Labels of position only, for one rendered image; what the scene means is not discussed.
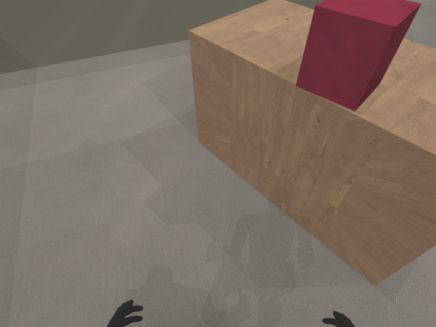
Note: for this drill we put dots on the carton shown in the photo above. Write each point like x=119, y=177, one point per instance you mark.
x=350, y=46

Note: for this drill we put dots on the left robot hand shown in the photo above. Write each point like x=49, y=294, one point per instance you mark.
x=119, y=320

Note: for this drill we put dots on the right robot hand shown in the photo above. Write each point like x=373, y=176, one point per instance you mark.
x=340, y=321

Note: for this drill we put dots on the pedestal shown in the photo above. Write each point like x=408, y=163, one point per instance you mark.
x=362, y=182

